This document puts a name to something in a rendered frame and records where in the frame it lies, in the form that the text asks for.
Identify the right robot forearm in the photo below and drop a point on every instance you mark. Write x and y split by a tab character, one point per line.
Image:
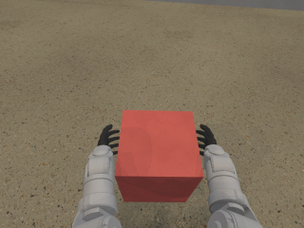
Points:
223	183

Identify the robot left upper arm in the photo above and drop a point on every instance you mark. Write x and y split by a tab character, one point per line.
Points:
105	221

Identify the right robot hand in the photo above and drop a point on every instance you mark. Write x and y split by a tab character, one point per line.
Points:
208	137

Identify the left robot hand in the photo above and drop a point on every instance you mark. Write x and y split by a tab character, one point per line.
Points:
104	140

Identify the left robot forearm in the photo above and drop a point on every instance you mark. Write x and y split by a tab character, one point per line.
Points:
98	196

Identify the robot right upper arm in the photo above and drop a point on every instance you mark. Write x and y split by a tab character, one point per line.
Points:
224	218

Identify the carton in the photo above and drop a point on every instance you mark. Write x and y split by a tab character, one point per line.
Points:
158	156

